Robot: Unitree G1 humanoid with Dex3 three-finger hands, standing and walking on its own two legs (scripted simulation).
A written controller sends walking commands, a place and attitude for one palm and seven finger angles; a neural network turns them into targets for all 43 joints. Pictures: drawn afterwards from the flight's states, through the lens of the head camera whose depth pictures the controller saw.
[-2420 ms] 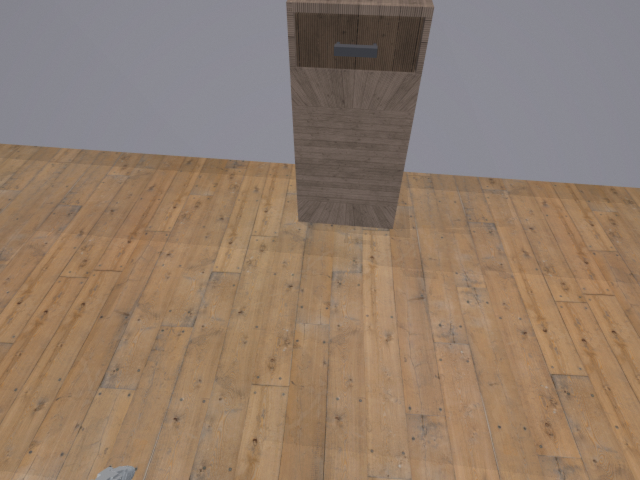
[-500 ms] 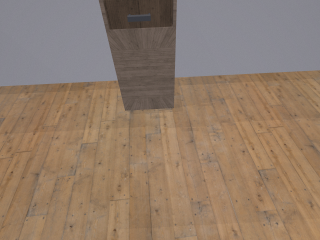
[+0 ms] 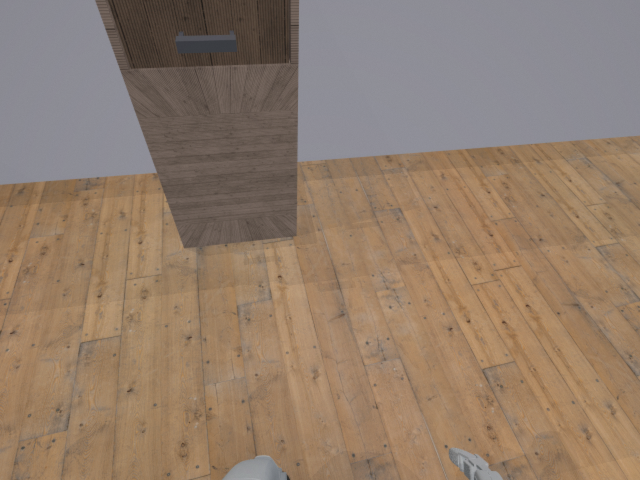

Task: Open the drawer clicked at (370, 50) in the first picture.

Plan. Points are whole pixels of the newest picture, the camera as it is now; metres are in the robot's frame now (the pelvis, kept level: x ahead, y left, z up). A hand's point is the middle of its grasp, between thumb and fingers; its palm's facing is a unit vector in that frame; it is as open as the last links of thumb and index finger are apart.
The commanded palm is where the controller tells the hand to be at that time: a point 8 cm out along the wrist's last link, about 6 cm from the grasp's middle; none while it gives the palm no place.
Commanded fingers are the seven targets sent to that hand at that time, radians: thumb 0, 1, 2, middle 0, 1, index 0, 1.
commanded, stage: walk to a spot facing it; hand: left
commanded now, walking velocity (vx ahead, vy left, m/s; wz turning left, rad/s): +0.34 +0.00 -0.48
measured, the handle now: (206, 39) +0.97 +0.38 +0.05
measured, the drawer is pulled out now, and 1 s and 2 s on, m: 0.00 0.00 0.00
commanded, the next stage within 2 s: turn to face it in 0.50 s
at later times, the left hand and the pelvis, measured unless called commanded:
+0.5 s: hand (246, 339) +0.34 +0.16 -0.15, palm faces -0.27 -0.95 -0.16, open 7.3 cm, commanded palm none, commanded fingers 0.00 0.90 0.90 -0.20 -0.30 -0.20 -0.30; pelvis +0.19 +0.02 +0.01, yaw -16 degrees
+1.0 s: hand (260, 306) +0.41 +0.15 -0.15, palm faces -0.15 -0.97 -0.18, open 7.3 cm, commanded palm none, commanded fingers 0.00 0.90 0.90 -0.20 -0.30 -0.20 -0.30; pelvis +0.28 -0.01 +0.02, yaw -12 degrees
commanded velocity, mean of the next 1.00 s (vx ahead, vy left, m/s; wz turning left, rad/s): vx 0.06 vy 0.00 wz -0.08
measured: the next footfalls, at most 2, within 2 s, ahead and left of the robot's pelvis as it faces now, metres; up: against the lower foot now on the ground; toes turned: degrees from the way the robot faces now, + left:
right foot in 0.58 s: +0.31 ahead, -0.10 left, +0.00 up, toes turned -26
left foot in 1.04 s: +0.35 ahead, +0.10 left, +0.00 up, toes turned -2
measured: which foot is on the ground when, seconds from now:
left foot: down 0.00-0.58, up 0.60-1.00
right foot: up 0.00-0.56, down 0.58-1.00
